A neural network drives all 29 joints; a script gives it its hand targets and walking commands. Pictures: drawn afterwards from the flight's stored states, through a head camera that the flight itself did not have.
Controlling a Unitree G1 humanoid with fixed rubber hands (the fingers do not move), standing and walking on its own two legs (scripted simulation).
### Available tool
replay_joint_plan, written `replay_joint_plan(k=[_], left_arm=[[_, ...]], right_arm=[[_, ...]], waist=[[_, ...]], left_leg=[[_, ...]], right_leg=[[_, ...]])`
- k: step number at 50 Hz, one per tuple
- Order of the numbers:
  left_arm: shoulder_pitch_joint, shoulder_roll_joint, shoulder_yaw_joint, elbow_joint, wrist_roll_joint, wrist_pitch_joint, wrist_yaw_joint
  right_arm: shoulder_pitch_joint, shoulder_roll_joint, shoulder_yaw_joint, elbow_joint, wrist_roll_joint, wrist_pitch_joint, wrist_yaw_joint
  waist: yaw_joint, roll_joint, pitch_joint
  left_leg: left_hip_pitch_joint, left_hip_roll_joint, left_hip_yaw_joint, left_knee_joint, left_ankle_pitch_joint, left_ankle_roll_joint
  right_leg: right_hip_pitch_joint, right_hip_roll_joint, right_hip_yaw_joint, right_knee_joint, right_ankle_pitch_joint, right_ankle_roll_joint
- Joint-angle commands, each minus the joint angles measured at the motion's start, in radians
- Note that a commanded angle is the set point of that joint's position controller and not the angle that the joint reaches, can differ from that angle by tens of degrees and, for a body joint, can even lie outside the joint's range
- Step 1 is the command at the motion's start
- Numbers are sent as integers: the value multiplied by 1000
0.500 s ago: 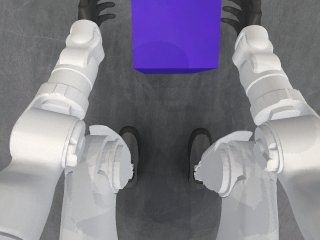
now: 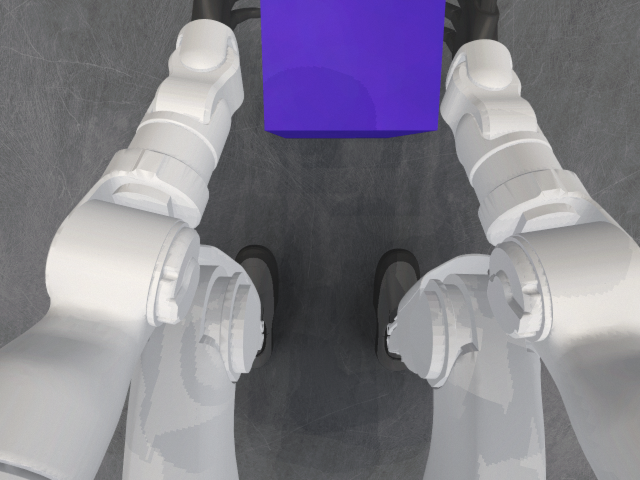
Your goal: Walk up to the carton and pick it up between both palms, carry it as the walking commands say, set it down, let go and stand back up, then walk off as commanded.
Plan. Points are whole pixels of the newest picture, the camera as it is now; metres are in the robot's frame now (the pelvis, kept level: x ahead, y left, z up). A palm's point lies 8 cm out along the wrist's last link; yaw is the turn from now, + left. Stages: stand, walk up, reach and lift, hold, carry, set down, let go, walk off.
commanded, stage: reach and lift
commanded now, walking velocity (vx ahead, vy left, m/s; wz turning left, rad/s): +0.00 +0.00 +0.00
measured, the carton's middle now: (342, 73) +0.50 +0.00 -0.26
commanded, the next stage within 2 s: none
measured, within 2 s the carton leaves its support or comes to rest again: leaves its support in 0.30 s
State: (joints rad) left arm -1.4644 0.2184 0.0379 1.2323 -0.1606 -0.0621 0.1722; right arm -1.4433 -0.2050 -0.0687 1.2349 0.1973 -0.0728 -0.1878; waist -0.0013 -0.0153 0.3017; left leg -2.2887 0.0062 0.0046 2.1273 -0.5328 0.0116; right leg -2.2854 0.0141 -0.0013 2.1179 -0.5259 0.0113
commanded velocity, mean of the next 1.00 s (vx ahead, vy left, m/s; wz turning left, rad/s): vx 0.00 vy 0.00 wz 0.00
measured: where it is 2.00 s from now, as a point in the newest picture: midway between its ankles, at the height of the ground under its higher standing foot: (327, 327)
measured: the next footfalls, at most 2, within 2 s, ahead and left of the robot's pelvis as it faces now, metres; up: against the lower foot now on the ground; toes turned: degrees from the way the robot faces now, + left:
none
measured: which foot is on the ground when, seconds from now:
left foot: down 0.00-1.00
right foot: down 0.00-1.00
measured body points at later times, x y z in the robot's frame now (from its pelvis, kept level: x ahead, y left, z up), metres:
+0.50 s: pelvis +0.01 -0.01 -0.02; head +0.36 +0.01 +0.26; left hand +0.55 +0.13 -0.18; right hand +0.55 -0.12 -0.18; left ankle +0.12 +0.12 -0.35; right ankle +0.12 -0.12 -0.35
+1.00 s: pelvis +0.01 -0.01 +0.00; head +0.34 +0.02 +0.30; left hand +0.54 +0.14 -0.14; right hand +0.54 -0.11 -0.13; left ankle +0.12 +0.12 -0.35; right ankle +0.12 -0.13 -0.35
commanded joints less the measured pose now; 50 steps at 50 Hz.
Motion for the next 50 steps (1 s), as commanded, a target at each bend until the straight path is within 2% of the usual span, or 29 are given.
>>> replay_joint_plan(k=[1,3,5,8,12,18,25,31,37,50], left_arm=[[-238,-328,-63,-97,27,-1,-75],[-297,-505,-83,-104,53,18,-120],[-329,-702,-75,-111,100,52,-177],[-326,-793,-24,-135,155,92,-224],[-299,-897,12,-169,191,126,-267],[-268,-988,36,-198,197,155,-306],[-223,-1027,50,-209,230,177,-314],[-238,-1073,11,-240,223,180,-298],[-276,-1106,-31,-275,215,192,-282],[-393,-1169,-130,-372,195,244,-276]], right_arm=[[-261,347,62,-114,-34,-3,72],[-337,527,72,-131,-52,11,117],[-389,715,86,-171,-90,36,172],[-412,815,60,-221,-127,76,220],[-389,928,27,-245,-160,117,265],[-313,999,-39,-230,-226,157,294],[-264,1059,-56,-240,-256,189,318],[-303,1112,1,-316,-223,199,322],[-346,1148,56,-384,-206,218,309],[-419,1174,121,-478,-218,267,284]], waist=[[6,11,-1049],[7,18,-1038],[5,21,-1012],[35,23,-1016],[34,30,-1009],[-20,15,-961],[-17,22,-952],[-10,27,-1058],[-7,22,-1164],[-44,59,-1322]], left_leg=[[586,-111,-11,-158,271,-19],[556,-120,-5,-155,226,-20],[555,-133,1,-135,252,-20],[517,-143,20,-119,229,-15],[500,-151,36,-94,255,-10],[450,-165,33,-76,267,-8],[462,-172,32,-81,281,-5],[536,-178,35,-89,327,-8],[561,-182,45,-105,309,-16],[628,-193,55,-168,224,-26]], right_leg=[[515,115,-17,-133,262,18],[514,124,-22,-128,236,19],[472,141,-25,-123,237,20],[474,149,-35,-105,212,22],[458,157,-41,-90,228,22],[436,158,-51,-78,253,11],[403,161,-60,-75,253,7],[424,169,-75,-86,280,17],[485,176,-79,-112,273,32],[576,175,-85,-174,203,38]])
